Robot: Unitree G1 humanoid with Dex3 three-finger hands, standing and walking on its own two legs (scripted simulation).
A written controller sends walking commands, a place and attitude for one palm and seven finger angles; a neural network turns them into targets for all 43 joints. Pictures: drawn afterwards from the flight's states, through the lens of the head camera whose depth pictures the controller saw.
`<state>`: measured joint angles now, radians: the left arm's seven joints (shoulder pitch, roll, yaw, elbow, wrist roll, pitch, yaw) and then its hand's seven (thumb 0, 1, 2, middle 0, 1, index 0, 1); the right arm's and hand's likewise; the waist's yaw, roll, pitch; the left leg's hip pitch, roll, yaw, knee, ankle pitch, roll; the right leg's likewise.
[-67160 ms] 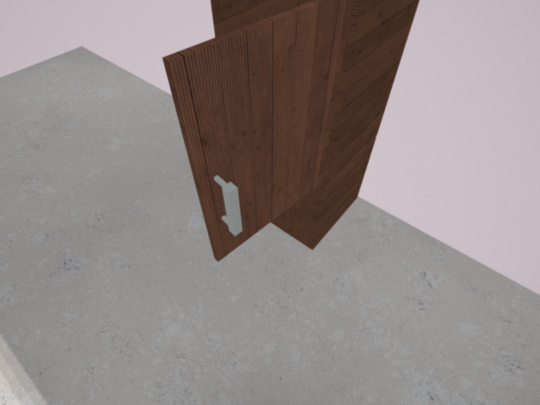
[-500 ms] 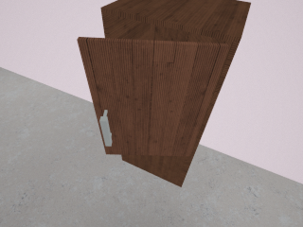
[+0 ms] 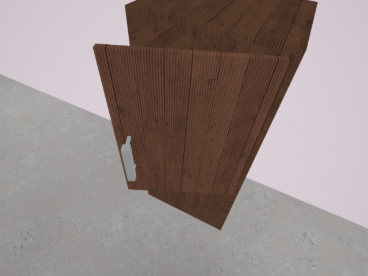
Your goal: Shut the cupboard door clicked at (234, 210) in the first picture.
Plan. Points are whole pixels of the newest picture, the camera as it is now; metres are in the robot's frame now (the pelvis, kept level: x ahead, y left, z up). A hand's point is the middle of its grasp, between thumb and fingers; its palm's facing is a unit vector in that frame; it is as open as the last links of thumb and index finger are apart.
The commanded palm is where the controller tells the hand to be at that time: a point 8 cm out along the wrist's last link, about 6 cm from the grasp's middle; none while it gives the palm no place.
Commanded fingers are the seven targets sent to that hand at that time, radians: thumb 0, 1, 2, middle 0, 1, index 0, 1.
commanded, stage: come to a stop and stand still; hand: left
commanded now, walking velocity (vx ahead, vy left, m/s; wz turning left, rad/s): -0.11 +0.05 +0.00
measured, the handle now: (130, 158) +0.47 +0.20 -0.10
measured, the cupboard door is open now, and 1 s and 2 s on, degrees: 25 25 25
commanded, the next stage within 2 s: look again from close up in 1.90 s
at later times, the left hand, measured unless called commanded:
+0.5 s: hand out of the picture +0.03 +0.19 -0.18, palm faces +0.01 -0.97 -0.24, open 7.4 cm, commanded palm none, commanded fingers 0.00 0.90 0.90 -0.20 -0.30 -0.20 -0.30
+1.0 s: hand out of the picture -0.03 +0.18 -0.16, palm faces -0.02 -0.97 -0.23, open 7.4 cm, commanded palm none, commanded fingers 0.00 0.90 0.90 -0.20 -0.30 -0.20 -0.30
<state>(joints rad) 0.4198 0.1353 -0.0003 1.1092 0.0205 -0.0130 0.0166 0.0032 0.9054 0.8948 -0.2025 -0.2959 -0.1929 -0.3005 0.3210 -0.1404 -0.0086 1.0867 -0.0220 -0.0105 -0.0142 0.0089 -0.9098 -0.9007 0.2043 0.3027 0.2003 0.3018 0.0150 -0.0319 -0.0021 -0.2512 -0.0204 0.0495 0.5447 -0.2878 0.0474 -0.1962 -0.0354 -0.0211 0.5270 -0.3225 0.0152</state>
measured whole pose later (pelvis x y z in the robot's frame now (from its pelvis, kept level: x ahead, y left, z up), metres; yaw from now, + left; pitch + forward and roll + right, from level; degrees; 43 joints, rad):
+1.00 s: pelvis -0.03 -0.01 +0.00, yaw -1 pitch +0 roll +1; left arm 0.32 0.20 -0.02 1.05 0.01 0.00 0.02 0.01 0.90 0.89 -0.21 -0.30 -0.20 -0.30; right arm 0.28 -0.22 -0.01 1.04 -0.02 0.00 0.00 0.01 -0.91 -0.90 0.20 0.30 0.20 0.30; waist 0.00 0.01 0.04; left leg -0.27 -0.02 0.07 0.46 -0.19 0.04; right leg -0.25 -0.02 0.02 0.51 -0.26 0.01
